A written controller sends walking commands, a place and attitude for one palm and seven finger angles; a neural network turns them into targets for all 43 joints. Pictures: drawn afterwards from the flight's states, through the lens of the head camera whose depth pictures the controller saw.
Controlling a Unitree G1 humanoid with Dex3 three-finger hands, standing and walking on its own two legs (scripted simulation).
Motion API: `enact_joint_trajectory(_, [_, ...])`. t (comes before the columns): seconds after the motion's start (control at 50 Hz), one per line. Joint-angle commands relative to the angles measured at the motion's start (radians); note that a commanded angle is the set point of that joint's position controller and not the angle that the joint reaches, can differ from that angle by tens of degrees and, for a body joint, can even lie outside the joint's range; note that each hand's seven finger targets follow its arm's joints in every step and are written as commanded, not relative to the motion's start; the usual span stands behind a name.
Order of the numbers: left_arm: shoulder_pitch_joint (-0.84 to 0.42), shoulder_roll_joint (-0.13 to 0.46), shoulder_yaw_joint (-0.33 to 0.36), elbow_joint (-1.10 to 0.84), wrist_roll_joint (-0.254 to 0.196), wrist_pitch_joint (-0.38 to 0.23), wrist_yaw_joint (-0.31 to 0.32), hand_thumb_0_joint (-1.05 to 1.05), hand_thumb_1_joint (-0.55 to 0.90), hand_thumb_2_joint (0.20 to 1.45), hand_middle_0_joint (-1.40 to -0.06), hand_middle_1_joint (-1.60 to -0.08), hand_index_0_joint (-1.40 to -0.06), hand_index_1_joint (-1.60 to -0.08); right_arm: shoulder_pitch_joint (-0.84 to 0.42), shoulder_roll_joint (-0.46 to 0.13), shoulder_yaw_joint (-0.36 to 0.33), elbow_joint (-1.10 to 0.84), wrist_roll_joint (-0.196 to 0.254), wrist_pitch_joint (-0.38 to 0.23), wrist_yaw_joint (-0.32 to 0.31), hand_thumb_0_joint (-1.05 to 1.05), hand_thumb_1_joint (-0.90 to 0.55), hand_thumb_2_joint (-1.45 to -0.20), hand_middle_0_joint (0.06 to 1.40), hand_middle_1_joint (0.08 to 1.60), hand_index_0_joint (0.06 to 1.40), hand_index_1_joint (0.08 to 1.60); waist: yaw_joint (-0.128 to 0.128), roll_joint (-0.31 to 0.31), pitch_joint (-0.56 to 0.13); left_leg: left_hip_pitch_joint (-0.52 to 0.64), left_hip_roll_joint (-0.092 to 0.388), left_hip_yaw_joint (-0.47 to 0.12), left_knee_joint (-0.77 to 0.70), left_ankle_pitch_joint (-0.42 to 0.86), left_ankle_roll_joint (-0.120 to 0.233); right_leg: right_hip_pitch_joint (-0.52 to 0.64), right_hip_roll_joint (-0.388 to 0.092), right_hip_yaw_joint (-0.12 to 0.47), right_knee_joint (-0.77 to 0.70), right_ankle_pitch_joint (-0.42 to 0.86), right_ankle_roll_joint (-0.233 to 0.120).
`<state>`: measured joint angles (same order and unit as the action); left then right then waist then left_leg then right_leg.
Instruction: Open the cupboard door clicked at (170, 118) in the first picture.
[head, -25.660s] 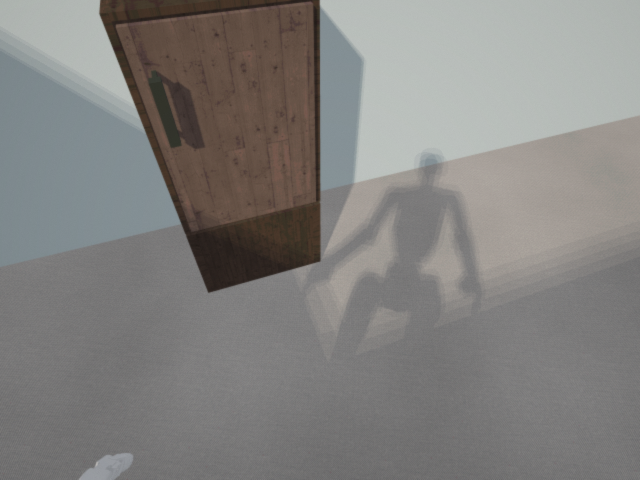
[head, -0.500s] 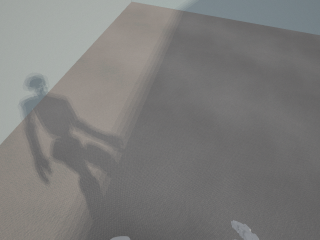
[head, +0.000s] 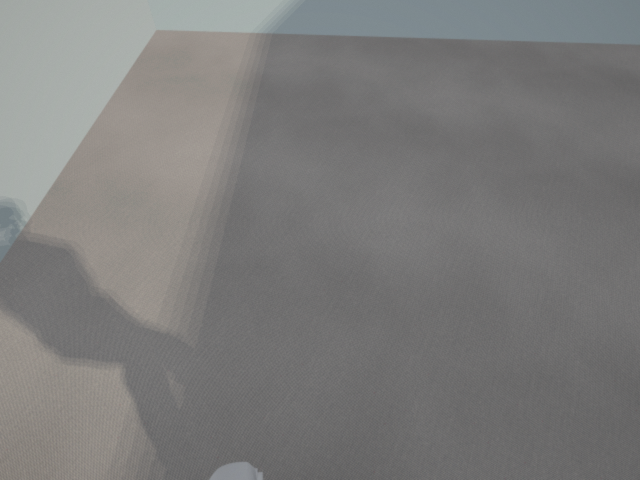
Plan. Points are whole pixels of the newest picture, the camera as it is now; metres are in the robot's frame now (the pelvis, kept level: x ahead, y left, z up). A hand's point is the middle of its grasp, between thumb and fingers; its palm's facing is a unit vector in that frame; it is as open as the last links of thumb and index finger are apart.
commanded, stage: turn to face it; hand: left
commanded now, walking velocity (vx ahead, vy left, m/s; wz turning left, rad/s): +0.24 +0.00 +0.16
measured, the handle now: out of the picture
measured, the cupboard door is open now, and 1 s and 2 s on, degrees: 38 38 38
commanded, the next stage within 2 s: none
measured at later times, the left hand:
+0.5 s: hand (180, 433) +0.21 +0.22 -0.17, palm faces +0.23 -0.95 -0.22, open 7.4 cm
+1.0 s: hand (186, 448) +0.19 +0.20 -0.18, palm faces +0.51 -0.82 -0.27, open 7.4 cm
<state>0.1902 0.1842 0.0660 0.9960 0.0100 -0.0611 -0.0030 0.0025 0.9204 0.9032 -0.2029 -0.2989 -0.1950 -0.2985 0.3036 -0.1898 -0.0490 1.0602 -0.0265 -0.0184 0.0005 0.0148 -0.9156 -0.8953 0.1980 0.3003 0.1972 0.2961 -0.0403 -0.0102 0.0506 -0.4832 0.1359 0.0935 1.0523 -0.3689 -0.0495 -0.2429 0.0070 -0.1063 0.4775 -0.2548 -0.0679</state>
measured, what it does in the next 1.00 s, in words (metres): walks ahead, turning left: left foot, then right foot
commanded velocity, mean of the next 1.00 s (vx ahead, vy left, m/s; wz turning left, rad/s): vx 0.00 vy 0.00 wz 0.58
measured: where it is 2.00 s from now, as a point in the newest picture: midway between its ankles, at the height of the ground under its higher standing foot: (346, 448)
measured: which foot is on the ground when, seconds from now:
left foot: up 0.00-0.20, down 0.22-0.56, up 0.58-0.82, down 0.84-1.00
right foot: down 0.00-0.22, up 0.24-0.54, down 0.56-0.84, up 0.86-1.00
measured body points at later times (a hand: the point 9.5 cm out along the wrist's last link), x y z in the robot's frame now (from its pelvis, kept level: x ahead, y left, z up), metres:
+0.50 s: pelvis +0.16 +0.01 -0.01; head +0.20 +0.02 +0.44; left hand +0.20 +0.27 -0.15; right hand +0.26 -0.22 -0.16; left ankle +0.20 +0.13 -0.74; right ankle +0.18 -0.14 -0.71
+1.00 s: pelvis +0.22 -0.03 -0.01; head +0.26 +0.00 +0.43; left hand +0.17 +0.25 -0.15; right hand +0.44 -0.21 -0.15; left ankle +0.18 +0.11 -0.74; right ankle +0.27 -0.15 -0.70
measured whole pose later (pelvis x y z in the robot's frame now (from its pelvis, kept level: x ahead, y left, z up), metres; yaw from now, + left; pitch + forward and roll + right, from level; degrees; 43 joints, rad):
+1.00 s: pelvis +0.22 -0.03 -0.01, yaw +30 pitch +1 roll +1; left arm 0.16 0.25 0.07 0.90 0.01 0.06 0.00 0.01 0.91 0.90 -0.20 -0.30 -0.20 -0.30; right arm 0.15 -0.25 -0.06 0.89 -0.03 0.03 0.00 0.01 -0.91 -0.90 0.20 0.30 0.20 0.30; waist -0.01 -0.02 0.09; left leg -0.36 0.02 -0.01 0.61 -0.27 -0.03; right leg -0.45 -0.08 -0.05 0.99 -0.51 0.08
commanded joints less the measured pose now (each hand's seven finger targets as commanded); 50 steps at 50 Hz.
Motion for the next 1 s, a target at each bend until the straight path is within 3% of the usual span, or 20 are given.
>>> enact_joint_trajectory(0.0, [0.11,0.133,0.015,0.012,0.004,-0.023,0.001,0.0,0.9,0.9,-0.2,-0.3,-0.2,-0.3,-0.004,-0.01,-0.003,-0.066,0.005,-0.013,0.016,0.0,-0.9,-0.9,0.2,0.3,0.2,0.3,0.026,-0.065,-0.026,-0.022,0.001,0.0,-0.197,0.126,-0.009,0.074,-0.255,0.181,-0.266,0.297,-0.123])
enact_joint_trajectory(0.08, [0.136,0.13,0.012,0.047,0.005,-0.026,0.007,0.0,0.9,0.9,-0.2,-0.3,-0.2,-0.3,-0.088,-0.009,0.001,-0.092,0.012,-0.024,0.018,0.0,-0.9,-0.9,0.2,0.3,0.2,0.3,0.04,-0.086,-0.022,0.006,-0.038,0.008,-0.371,0.186,0.012,0.169,-0.253,0.119,-0.199,0.486,-0.089])
enact_joint_trajectory(0.16, [0.128,0.115,0.002,0.05,0.0,-0.01,0.022,0.0,0.9,0.9,-0.2,-0.3,-0.2,-0.3,0.068,-0.084,-0.007,-0.039,0.004,-0.035,0.004,0.0,-0.9,-0.9,0.2,0.3,0.2,0.3,-0.036,0.001,-0.085,0.314,-0.066,-0.028,-0.543,0.497,0.063,0.112,-0.187,-0.014,0.09,0.531,0.018])
enact_joint_trajectory(0.18, [0.176,0.092,-0.001,0.037,-0.006,-0.002,0.024,0.0,0.9,0.9,-0.2,-0.3,-0.2,-0.3,0.143,-0.165,-0.022,-0.033,-0.009,-0.037,-0.006,0.0,-0.9,-0.9,0.2,0.3,0.2,0.3,-0.047,0.171,-0.173,0.494,0.094,-0.244,-0.539,0.737,0.157,-0.052,-0.102,-0.047,0.301,0.25,0.073])
enact_joint_trajectory(0.2, [0.204,0.067,-0.012,0.022,-0.017,0.001,0.024,0.0,0.9,0.9,-0.2,-0.3,-0.2,-0.3,0.198,-0.224,-0.034,-0.026,-0.006,-0.029,-0.017,0.0,-0.9,-0.9,0.2,0.3,0.2,0.3,-0.054,0.324,-0.242,0.591,0.278,-0.49,-0.609,0.956,0.294,-0.181,-0.001,-0.031,0.58,-0.374,0.1])
enact_joint_trajectory(0.22, [0.15,0.092,-0.015,-0.011,-0.008,0.014,0.03,0.0,0.9,0.9,-0.2,-0.3,-0.2,-0.3,0.171,-0.235,-0.035,-0.037,-0.004,-0.013,-0.023,0.0,-0.9,-0.9,0.2,0.3,0.2,0.3,-0.05,0.24,-0.19,0.481,0.281,-0.511,-0.657,0.786,0.322,-0.186,-0.014,0.075,0.695,-0.414,0.085])
enact_joint_trajectory(0.28, [0.046,0.09,0.005,-0.038,0.004,0.035,0.023,0.0,0.9,0.9,-0.2,-0.3,-0.2,-0.3,0.02,-0.163,-0.018,-0.091,0.0,-0.01,-0.034,0.0,-0.9,-0.9,0.2,0.3,0.2,0.3,0.004,0.187,-0.064,0.244,0.212,-0.459,-0.723,0.583,0.266,-0.261,-0.087,0.126,0.705,-0.277,0.113])
enact_joint_trajectory(0.34, [0.079,0.068,0.01,-0.049,0.003,0.06,0.014,0.0,0.9,0.9,-0.2,-0.3,-0.2,-0.3,-0.058,-0.182,-0.024,-0.123,-0.002,-0.006,-0.035,0.0,-0.9,-0.9,0.2,0.3,0.2,0.3,0.043,0.13,-0.123,0.194,0.133,-0.348,-0.722,0.469,0.222,-0.17,-0.064,0.101,0.555,-0.218,0.126])
enact_joint_trajectory(0.5, [0.15,0.112,0.035,-0.082,0.008,0.07,0.019,0.0,0.9,0.9,-0.2,-0.3,-0.2,-0.3,-0.168,-0.199,-0.062,-0.189,0.004,0.044,-0.017,0.0,-0.9,-0.9,0.2,0.3,0.2,0.3,0.092,0.088,-0.103,-0.047,-0.004,-0.354,-0.663,-0.013,0.131,0.151,-0.029,0.061,0.012,-0.054,0.111])
enact_joint_trajectory(0.54, [0.156,0.274,0.064,-0.115,0.029,0.062,0.032,0.0,0.9,0.9,-0.2,-0.3,-0.2,-0.3,-0.206,-0.099,-0.052,-0.235,0.013,0.046,-0.002,0.0,-0.9,-0.9,0.2,0.3,0.2,0.3,0.131,-0.333,-0.055,-0.231,-0.202,-0.077,-0.195,-0.183,0.006,0.147,-0.461,0.527,-0.318,-0.288,-0.054])
enact_joint_trajectory(0.56, [0.087,0.264,0.053,-0.142,0.02,0.063,0.035,0.0,0.9,0.9,-0.2,-0.3,-0.2,-0.3,-0.213,-0.145,-0.06,-0.235,0.007,0.046,0.005,0.0,-0.9,-0.9,0.2,0.3,0.2,0.3,0.1,-0.241,-0.041,-0.171,-0.135,-0.12,0.019,-0.208,0.021,0.019,-0.511,0.5,-0.32,-0.227,-0.103])
enact_joint_trajectory(0.58, [-0.006,0.234,0.045,-0.164,0.02,0.063,0.033,0.0,0.9,0.9,-0.2,-0.3,-0.2,-0.3,-0.159,-0.123,-0.059,-0.227,0.007,0.051,0.013,0.0,-0.9,-0.9,0.2,0.3,0.2,0.3,0.038,-0.173,-0.039,-0.132,-0.115,-0.117,0.092,-0.143,0.022,-0.033,-0.453,0.389,-0.282,-0.183,-0.101])
enact_joint_trajectory(0.62, [-0.054,0.187,0.038,-0.176,0.021,0.06,0.037,0.0,0.9,0.9,-0.2,-0.3,-0.2,-0.3,-0.137,-0.104,-0.056,-0.196,0.007,0.062,0.02,0.0,-0.9,-0.9,0.2,0.3,0.2,0.3,0.013,-0.214,-0.046,-0.097,-0.081,-0.078,0.101,-0.096,0.001,-0.01,-0.362,0.215,-0.192,0.067,-0.055])
enact_joint_trajectory(0.68, [0.04,0.198,0.037,-0.142,0.022,0.049,0.033,0.0,0.9,0.9,-0.2,-0.3,-0.2,-0.3,-0.194,-0.073,-0.03,-0.223,0.015,0.046,0.025,0.0,-0.9,-0.9,0.2,0.3,0.2,0.3,0.065,-0.208,-0.062,-0.06,-0.098,-0.002,-0.205,-0.109,-0.012,0.171,-0.334,0.08,-0.045,0.567,-0.036])
enact_joint_trajectory(0.74, [0.104,0.244,0.044,-0.12,0.017,0.048,0.027,0.0,0.9,0.9,-0.2,-0.3,-0.2,-0.3,-0.19,-0.081,-0.021,-0.225,0.014,0.035,0.024,0.0,-0.9,-0.9,0.2,0.3,0.2,0.3,0.074,-0.157,-0.097,0.056,-0.154,0.058,-0.442,0.002,0.002,0.227,-0.328,0.034,0.092,0.748,0.004])
enact_joint_trajectory(0.78, [0.062,0.244,0.042,-0.139,0.002,0.049,0.021,0.0,0.9,0.9,-0.2,-0.3,-0.2,-0.3,-0.064,-0.149,-0.038,-0.199,0.007,0.029,0.019,0.0,-0.9,-0.9,0.2,0.3,0.2,0.3,-0.001,-0.077,-0.166,0.325,-0.119,0.014,-0.605,0.301,0.033,0.078,-0.305,-0.031,0.276,0.624,0.074])
enact_joint_trajectory(0.82, [-0.025,0.139,0.008,-0.217,-0.003,0.061,0.017,0.0,0.9,0.9,-0.2,-0.3,-0.2,-0.3,0.073,-0.324,-0.083,-0.182,0.005,0.026,0.003,0.0,-0.9,-0.9,0.2,0.3,0.2,0.3,-0.07,0.3,-0.229,0.57,0.294,-0.518,-0.625,1.006,0.285,-0.361,-0.11,0.007,0.651,-0.403,0.17])
enact_joint_trajectory(0.84, [-0.061,0.168,0.013,-0.235,0.003,0.074,0.025,0.0,0.9,0.9,-0.2,-0.3,-0.2,-0.3,0.085,-0.336,-0.082,-0.17,-0.001,0.033,-0.003,0.0,-0.9,-0.9,0.2,0.3,0.2,0.3,-0.07,0.163,-0.229,0.532,0.317,-0.486,-0.615,0.873,0.325,-0.37,-0.124,0.108,0.712,-0.406,0.154])
enact_joint_trajectory(0.92, [-0.034,0.151,0.023,-0.199,0.005,0.093,0.012,0.0,0.9,0.9,-0.2,-0.3,-0.2,-0.3,-0.148,-0.273,-0.061,-0.232,-0.005,0.035,-0.017,0.0,-0.9,-0.9,0.2,0.3,0.2,0.3,0.023,0.267,-0.07,0.232,0.122,-0.336,-0.674,0.401,0.202,-0.259,-0.104,0.103,0.558,-0.243,0.149])
enact_joint_trajectory(0.98, [0.027,0.138,0.024,-0.178,0.002,0.089,0.005,0.0,0.9,0.9,-0.2,-0.3,-0.2,-0.3,-0.189,-0.275,-0.064,-0.252,-0.008,0.042,-0.014,0.0,-0.9,-0.9,0.2,0.3,0.2,0.3,0.045,0.204,-0.091,0.151,0.076,-0.332,-0.657,0.292,0.177,-0.09,-0.043,0.051,0.325,-0.2,0.138])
